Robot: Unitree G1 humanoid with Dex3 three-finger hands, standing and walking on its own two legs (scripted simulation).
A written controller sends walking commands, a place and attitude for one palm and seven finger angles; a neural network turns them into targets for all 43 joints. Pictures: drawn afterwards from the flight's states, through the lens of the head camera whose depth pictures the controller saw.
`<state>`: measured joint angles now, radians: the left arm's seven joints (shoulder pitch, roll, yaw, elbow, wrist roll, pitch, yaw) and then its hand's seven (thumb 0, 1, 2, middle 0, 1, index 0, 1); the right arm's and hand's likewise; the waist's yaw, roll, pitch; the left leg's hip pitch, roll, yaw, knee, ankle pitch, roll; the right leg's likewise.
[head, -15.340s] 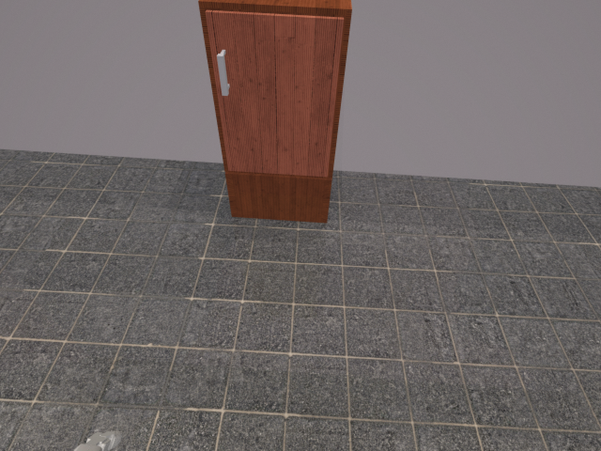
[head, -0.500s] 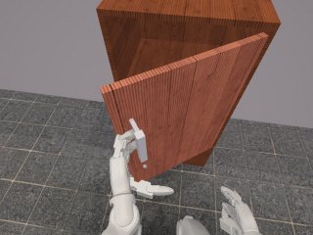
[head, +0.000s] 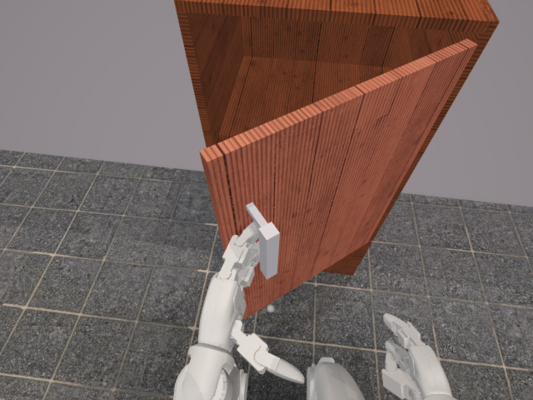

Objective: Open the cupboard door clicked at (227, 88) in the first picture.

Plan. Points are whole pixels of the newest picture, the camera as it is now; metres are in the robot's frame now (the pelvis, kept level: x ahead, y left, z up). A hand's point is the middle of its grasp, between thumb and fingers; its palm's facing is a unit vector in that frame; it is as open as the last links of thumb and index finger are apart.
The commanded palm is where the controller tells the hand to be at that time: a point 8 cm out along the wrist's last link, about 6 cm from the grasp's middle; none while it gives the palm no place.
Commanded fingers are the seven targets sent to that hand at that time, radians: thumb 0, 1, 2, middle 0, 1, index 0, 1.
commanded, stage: slide the hand sideways off the handle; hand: left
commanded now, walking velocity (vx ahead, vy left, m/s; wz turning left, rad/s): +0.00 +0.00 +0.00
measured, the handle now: (261, 242) +0.33 +0.02 +0.06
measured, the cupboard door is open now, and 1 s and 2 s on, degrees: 39 39 39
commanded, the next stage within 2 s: draw the hand back to the body in 0.86 s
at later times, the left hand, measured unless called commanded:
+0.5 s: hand (231, 328) +0.22 +0.06 +0.05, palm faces -0.15 -0.99 +0.03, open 16.2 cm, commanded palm +0.19 +0.11 +0.05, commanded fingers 0.00 -0.50 0.30 -0.15 -0.30 -0.15 -0.30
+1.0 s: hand (193, 350) +0.19 +0.10 +0.05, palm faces -0.13 -0.99 +0.02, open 16.3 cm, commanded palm +0.16 +0.15 +0.06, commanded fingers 0.00 -0.50 0.30 -0.15 -0.30 -0.15 -0.30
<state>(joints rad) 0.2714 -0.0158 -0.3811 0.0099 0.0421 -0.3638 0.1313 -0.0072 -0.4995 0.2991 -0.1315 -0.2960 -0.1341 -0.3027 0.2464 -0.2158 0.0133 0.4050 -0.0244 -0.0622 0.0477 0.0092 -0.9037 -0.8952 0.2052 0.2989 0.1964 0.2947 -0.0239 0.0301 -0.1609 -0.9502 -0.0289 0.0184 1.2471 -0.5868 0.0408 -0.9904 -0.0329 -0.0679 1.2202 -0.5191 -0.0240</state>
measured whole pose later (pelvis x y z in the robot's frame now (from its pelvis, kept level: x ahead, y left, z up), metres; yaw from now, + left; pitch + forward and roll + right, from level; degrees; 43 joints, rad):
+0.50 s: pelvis +0.01 +0.01 -0.01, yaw +0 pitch +18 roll -2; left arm 0.46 0.08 -0.31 -0.17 0.04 -0.35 0.06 -0.01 -0.50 0.30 -0.15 -0.30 -0.17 -0.31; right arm 0.25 -0.21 0.03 0.34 -0.02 -0.04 0.03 0.01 -0.90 -0.90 0.21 0.30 0.20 0.29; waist -0.01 0.02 -0.18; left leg -0.99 -0.03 0.01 1.30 -0.62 0.05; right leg -1.02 -0.03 -0.08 1.25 -0.54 -0.02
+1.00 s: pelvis +0.00 +0.00 -0.02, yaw +0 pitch +18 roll -2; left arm 0.60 0.16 -0.16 -0.28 -0.10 -0.39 -0.10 -0.01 -0.50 0.30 -0.15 -0.30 -0.15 -0.30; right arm 0.24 -0.21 0.01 0.35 0.00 -0.06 -0.01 0.01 -0.90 -0.90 0.21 0.30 0.20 0.29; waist 0.00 0.02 -0.19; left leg -1.03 -0.01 -0.01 1.36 -0.64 0.04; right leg -1.06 -0.02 -0.10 1.30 -0.56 -0.03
